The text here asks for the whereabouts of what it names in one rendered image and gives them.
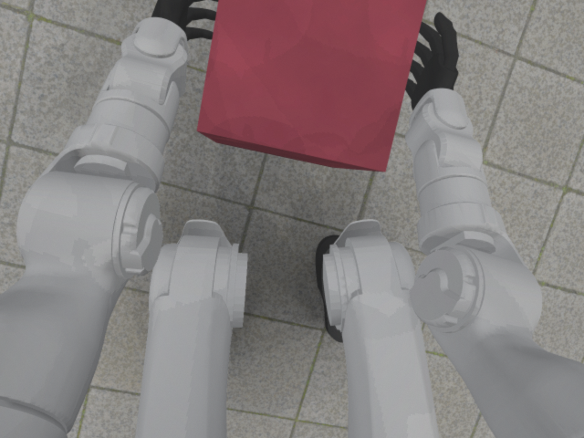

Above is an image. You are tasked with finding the right robot hand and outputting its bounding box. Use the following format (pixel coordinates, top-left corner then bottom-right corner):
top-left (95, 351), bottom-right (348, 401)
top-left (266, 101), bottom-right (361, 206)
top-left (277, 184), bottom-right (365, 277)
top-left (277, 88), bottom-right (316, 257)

top-left (405, 12), bottom-right (459, 110)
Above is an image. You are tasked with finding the robot right upper arm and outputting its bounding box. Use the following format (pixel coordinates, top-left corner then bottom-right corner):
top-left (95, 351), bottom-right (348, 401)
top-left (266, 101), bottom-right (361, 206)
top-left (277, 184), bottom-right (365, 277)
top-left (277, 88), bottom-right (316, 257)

top-left (410, 245), bottom-right (584, 438)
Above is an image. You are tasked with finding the carton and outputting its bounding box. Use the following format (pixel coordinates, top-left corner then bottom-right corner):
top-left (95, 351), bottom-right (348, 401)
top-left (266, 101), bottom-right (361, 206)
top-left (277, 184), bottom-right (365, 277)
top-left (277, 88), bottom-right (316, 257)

top-left (197, 0), bottom-right (427, 172)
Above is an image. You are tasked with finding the robot left upper arm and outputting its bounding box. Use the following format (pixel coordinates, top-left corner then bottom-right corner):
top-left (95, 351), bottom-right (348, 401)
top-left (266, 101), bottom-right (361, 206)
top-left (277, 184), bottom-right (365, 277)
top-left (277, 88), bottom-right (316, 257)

top-left (0, 171), bottom-right (163, 438)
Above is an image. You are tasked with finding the left robot forearm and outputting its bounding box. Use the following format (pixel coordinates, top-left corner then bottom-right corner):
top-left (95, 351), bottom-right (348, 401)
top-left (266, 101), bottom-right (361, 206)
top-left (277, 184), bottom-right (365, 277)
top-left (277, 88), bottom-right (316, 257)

top-left (16, 17), bottom-right (188, 259)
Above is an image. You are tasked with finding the left robot hand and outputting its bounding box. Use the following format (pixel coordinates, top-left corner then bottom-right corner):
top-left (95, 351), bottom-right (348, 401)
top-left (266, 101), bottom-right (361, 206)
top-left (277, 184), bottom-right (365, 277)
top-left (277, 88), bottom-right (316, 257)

top-left (151, 0), bottom-right (218, 41)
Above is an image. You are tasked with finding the robot right shin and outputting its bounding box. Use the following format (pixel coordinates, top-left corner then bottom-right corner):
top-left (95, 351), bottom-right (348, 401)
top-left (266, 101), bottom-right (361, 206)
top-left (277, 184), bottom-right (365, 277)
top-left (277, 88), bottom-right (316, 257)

top-left (333, 219), bottom-right (416, 330)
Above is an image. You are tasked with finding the robot left thigh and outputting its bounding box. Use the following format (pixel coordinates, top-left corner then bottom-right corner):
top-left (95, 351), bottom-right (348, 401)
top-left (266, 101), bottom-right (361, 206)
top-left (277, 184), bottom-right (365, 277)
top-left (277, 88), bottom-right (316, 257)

top-left (135, 235), bottom-right (248, 438)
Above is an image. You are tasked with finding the right robot forearm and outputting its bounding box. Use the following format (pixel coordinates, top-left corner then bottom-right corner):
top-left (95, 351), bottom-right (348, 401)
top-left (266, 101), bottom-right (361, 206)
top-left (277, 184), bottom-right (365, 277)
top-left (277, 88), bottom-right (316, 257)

top-left (405, 89), bottom-right (527, 268)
